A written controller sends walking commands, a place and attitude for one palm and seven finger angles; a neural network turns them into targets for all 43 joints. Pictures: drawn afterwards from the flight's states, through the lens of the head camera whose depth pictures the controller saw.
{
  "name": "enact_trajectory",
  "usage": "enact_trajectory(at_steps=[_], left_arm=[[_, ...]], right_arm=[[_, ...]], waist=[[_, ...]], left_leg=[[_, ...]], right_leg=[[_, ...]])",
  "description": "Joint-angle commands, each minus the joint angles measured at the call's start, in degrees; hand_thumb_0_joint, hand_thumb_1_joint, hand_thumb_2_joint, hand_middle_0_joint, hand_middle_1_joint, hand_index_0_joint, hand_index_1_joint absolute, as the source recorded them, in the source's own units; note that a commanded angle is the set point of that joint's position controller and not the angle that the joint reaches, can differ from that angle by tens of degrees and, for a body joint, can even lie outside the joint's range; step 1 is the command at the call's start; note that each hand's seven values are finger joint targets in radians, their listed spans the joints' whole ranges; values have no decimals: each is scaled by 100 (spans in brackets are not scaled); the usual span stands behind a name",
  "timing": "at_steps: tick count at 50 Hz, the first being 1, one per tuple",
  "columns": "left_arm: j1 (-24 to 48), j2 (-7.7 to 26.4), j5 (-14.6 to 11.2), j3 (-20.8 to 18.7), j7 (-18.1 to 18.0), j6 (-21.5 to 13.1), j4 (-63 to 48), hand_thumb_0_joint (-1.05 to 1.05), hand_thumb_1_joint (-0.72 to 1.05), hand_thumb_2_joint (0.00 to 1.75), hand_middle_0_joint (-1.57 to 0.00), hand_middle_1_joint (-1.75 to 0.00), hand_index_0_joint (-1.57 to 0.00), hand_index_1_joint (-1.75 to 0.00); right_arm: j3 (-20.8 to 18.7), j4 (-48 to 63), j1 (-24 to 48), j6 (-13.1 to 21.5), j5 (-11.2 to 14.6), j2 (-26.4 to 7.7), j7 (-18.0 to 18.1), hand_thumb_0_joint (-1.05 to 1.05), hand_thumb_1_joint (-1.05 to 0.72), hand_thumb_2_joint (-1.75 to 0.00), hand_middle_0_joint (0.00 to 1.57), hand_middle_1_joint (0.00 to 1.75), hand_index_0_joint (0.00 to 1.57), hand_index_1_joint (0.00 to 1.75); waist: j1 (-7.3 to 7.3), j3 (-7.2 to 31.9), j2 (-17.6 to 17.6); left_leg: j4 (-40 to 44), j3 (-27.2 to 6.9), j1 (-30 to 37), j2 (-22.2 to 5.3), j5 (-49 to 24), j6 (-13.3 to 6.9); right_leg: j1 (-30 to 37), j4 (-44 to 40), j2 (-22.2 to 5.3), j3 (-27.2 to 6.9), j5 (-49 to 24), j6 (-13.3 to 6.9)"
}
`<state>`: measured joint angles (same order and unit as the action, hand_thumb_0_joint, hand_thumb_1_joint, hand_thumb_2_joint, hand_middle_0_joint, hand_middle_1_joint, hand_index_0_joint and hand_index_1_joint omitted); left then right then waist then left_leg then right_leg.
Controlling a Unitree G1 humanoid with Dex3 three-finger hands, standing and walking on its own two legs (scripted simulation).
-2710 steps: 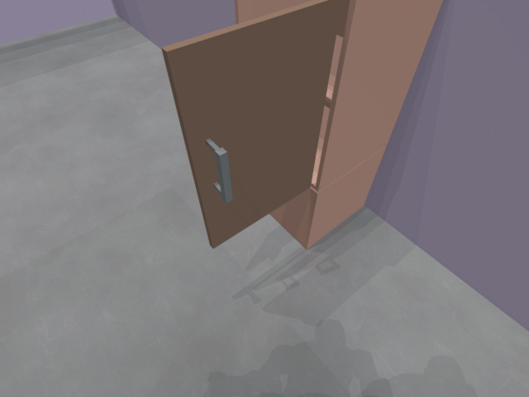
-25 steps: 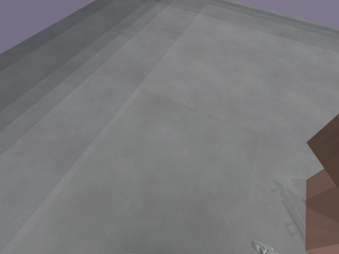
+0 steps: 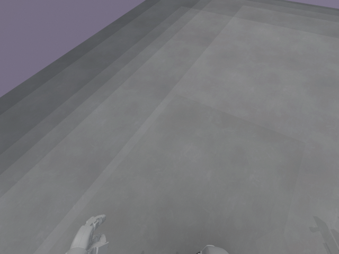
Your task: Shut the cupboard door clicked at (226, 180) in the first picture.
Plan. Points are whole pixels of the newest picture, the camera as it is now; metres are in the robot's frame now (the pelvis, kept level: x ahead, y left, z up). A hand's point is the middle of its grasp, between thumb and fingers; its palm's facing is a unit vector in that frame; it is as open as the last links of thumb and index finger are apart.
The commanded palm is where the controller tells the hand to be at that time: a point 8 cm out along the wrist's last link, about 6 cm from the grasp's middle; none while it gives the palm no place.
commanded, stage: walk to a spot facing it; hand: left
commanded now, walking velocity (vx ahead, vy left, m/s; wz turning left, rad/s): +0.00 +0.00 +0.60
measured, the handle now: out of the picture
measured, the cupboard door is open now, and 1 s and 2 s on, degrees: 35 35 35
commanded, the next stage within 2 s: turn to face it in 0.34 s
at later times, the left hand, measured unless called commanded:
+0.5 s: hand out of the picture +0.06 +0.22 -0.19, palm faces +0.36 -0.90 -0.23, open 7.4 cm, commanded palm none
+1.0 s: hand (100, 242) +0.18 +0.20 -0.15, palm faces +0.17 -0.96 -0.24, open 7.4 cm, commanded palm none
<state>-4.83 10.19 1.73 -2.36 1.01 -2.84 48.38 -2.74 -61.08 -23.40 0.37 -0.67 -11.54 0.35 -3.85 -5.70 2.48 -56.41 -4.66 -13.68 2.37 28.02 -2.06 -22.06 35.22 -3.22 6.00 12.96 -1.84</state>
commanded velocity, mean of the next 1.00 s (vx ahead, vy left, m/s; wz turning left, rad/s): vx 0.00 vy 0.00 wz -0.11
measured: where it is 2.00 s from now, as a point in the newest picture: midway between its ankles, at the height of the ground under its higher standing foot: (168, 252)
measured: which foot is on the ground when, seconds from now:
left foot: up 0.00-0.42, down 0.44-0.84, up 0.86-1.00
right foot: down 0.00-0.42, up 0.44-0.80, down 0.82-1.00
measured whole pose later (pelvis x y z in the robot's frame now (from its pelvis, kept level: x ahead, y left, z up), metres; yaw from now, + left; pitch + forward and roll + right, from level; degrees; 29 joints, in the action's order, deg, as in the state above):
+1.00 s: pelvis +0.18 +0.01 +0.01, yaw +6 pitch +1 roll +1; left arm -16.5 8.9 1.8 -3.4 -0.7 1.9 54.0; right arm -3.6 -55.2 -9.1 -3.5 -0.5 -13.3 1.5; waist 1.7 -4.6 1.4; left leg -60.8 2.3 -25.9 -1.1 25.1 2.7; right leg -15.3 29.1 0.7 -1.3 14.9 -1.4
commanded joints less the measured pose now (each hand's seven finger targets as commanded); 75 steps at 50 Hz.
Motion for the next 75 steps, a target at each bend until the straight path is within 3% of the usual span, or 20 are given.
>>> enact_trajectory(at_steps=[1,6,16,19,20,21,22,23,29,39,40,42,43,48,54,59,61,62,67,75], left_arm=[[-750,771,-53,-262,-201,21,-17,0,90,90,-20,-30,-20,-30],[-978,568,-59,-183,-231,-92,172,0,90,90,-20,-30,-20,-30],[-1447,1035,0,-308,-264,70,300,0,90,90,-20,-30,-20,-30],[-1361,1258,-21,-387,-243,131,199,0,90,90,-20,-30,-20,-30],[-1314,1251,-47,-382,-228,159,162,0,90,90,-20,-30,-20,-30],[-1329,964,-134,-333,-203,203,-40,0,90,90,-20,-30,-20,-30],[-1021,797,-125,-201,-241,255,-288,0,90,90,-20,-30,-20,-30],[-986,860,-86,-195,-304,315,-303,0,90,90,-20,-30,-20,-30],[-1569,452,-57,-77,-226,479,471,0,90,90,-20,-30,-20,-30],[-1569,491,-12,-237,-80,530,422,0,90,90,-20,-30,-20,-30],[-1691,648,-6,-282,-86,492,417,0,90,90,-20,-30,-20,-30],[-1747,1402,56,-412,-141,362,381,0,90,90,-20,-30,-20,-30],[-1902,1521,-1,-403,-156,366,354,0,90,90,-20,-30,-20,-30],[-1300,1034,-35,-399,-253,349,205,0,90,90,-20,-30,-20,-30],[-1441,1238,-7,-470,-229,384,236,0,90,90,-20,-30,-20,-30],[-745,1249,-60,-483,-186,501,50,0,90,90,-20,-30,-20,-30],[-834,703,-142,-350,-104,546,-177,0,90,90,-20,-30,-20,-30],[-590,937,-86,-375,-96,573,-213,0,90,90,-20,-30,-20,-30],[-667,858,-46,-392,74,652,-79,0,90,90,-20,-30,-20,-30],[3,725,-49,-278,121,659,-381,0,90,90,-20,-30,-20,-30]], right_arm=[[-183,508,244,68,-60,-386,-86,0,-90,-90,20,30,20,30],[-162,515,277,-205,-67,-105,-174,0,-90,-90,20,30,20,30],[-37,1252,1659,-176,-62,-236,-244,0,-90,-90,20,30,20,30],[-102,1282,1288,-139,-83,-531,-222,0,-90,-90,20,30,20,30],[-183,1175,772,-107,-103,-836,-221,0,-90,-90,20,30,20,30],[-347,1135,268,-47,-153,-1496,-168,0,-90,-90,20,30,20,30],[-374,1031,-57,-63,-61,-1846,-56,0,-90,-90,20,30,20,30],[-296,1000,103,-85,-36,-1690,-1,0,-90,-90,20,30,20,30],[44,1162,1440,44,-63,-832,195,0,-90,-90,20,30,20,30],[-191,979,1573,-189,-43,-988,153,0,-90,-90,20,30,20,30],[-214,993,1545,-192,-16,-931,136,0,-90,-90,20,30,20,30],[-152,1219,1576,-200,29,-333,96,0,-90,-90,20,30,20,30],[-133,1274,1675,-262,14,-448,115,0,-90,-90,20,30,20,30],[-161,1146,1650,-197,6,-472,95,0,-90,-90,20,30,20,30],[-118,1221,1708,-156,26,-428,143,0,-90,-90,20,30,20,30],[-120,1035,842,-38,76,-589,209,0,-90,-90,20,30,20,30],[-268,1101,549,32,-52,-1542,240,0,-90,-90,20,30,20,30],[-245,1150,553,-12,-102,-1557,254,0,-90,-90,20,30,20,30],[-86,1359,1142,17,-114,-1075,279,0,-90,-90,20,30,20,30],[-193,1104,539,2,-93,-1142,215,0,-90,-90,20,30,20,30]], waist=[[335,388,-1126],[127,320,-960],[480,440,-1114],[232,763,-1015],[-43,1124,-428],[-259,1555,1107],[-371,1826,1390],[-198,1762,534],[466,1045,338],[576,375,319],[624,379,111],[683,387,-2027],[801,515,-1611],[542,838,-1110],[660,909,-1029],[184,848,-909],[157,869,1789],[82,656,1191],[453,516,730],[140,701,823]], left_leg=[[-1913,106,-1896,-688,-968,71],[-1410,443,-1954,-631,-1324,339],[1357,1066,-1761,-589,-990,279],[2155,1189,-581,-301,-1357,125],[2699,930,512,-380,-2554,42],[2955,-1115,1733,-1870,-5097,-708],[3125,-2267,2080,-2774,-7023,-1419],[3121,-1565,1770,-2776,-6049,-1455],[3684,-46,393,-1761,-3943,-759],[3191,631,-120,-1871,-1895,-422],[2768,851,-263,-1657,-1763,-221],[690,1465,-1399,-351,469,373],[-192,826,-1411,-349,774,364],[-654,377,-1868,-502,-407,518],[689,488,-1550,-369,-309,607],[3110,531,574,-300,-1601,531],[4231,-1731,1261,-2618,-2209,-274],[4180,-1819,576,-2974,-2409,-702],[3739,49,660,-2020,-4123,-503],[3468,657,1232,-2183,-4513,-560]], right_leg=[[1063,-2385,-1825,-1466,833,-233],[980,-2172,-1548,45,-1879,-264],[2249,-1157,-1926,599,-3578,-403],[1991,-138,-1886,823,-3669,-213],[1424,894,-1664,987,-2847,38],[-187,2359,-775,1075,511,538],[-1015,3374,-244,195,2964,592],[-898,3451,-406,-355,2710,447],[-108,2292,-263,-653,1111,477],[714,-86,209,-158,56,360],[917,-523,102,-490,-445,263],[1285,-1777,-1603,-2923,-2251,-649],[1127,-1989,-1887,-3197,-1975,-1087],[1738,-1516,-1007,-2294,-2270,-872],[1951,-1298,-922,-2559,-2722,-950],[365,-731,-437,-2516,-1649,-420],[-1076,1293,809,-1072,2124,267],[-853,2250,510,-1068,2292,305],[-969,3168,245,-743,1238,529],[-644,1741,135,-289,1112,521]])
